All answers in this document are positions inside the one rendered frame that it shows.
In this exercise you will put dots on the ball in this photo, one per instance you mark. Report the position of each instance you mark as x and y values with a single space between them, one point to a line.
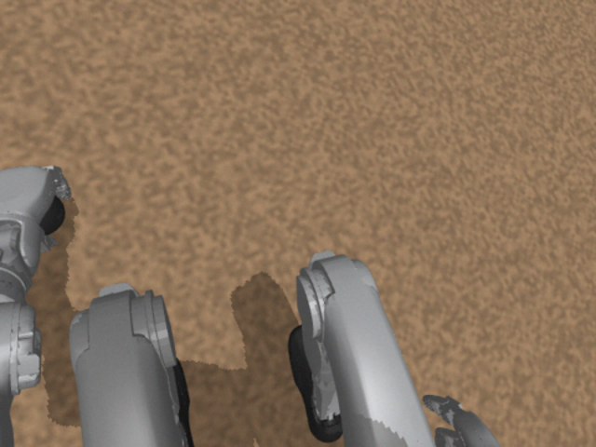
54 217

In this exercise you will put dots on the left robot foot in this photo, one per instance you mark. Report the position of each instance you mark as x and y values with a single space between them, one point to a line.
184 402

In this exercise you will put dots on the right robot foot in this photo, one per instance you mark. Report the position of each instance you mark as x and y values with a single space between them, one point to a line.
323 430

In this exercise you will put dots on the left robot arm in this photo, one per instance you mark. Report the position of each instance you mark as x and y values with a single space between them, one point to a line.
20 340

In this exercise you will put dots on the right robot hand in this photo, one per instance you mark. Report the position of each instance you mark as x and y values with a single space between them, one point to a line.
470 431

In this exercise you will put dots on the left robot hand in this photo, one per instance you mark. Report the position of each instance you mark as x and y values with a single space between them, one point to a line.
29 191

